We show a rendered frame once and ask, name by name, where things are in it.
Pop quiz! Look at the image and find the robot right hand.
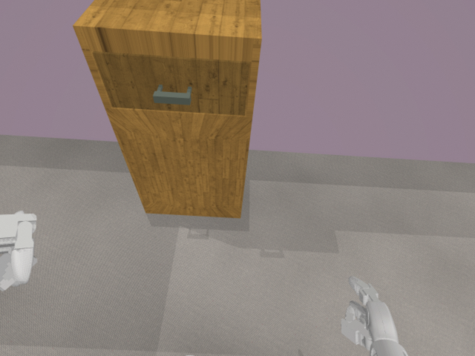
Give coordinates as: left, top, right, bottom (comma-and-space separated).
341, 276, 399, 351

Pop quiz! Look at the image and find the robot left hand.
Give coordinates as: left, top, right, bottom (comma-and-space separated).
0, 211, 37, 291

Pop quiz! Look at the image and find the drawer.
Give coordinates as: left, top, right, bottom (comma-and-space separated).
93, 51, 249, 116

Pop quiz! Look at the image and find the handle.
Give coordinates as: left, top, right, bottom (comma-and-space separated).
153, 85, 191, 105

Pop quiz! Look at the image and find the right robot forearm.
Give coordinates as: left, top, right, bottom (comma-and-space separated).
370, 340, 408, 356

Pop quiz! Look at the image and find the cabinet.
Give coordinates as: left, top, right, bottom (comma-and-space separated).
73, 0, 262, 218

